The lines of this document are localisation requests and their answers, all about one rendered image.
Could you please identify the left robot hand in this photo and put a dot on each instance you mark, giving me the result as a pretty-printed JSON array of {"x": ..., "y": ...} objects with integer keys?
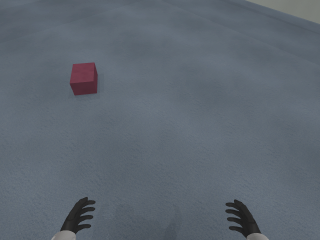
[{"x": 74, "y": 218}]

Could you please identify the carton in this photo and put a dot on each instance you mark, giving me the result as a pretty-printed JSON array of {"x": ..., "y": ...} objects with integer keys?
[{"x": 84, "y": 78}]

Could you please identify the left robot forearm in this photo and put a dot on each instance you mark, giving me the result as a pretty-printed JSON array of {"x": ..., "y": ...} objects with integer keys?
[{"x": 64, "y": 235}]

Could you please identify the right robot hand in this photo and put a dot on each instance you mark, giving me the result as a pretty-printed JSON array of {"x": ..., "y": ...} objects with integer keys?
[{"x": 249, "y": 225}]

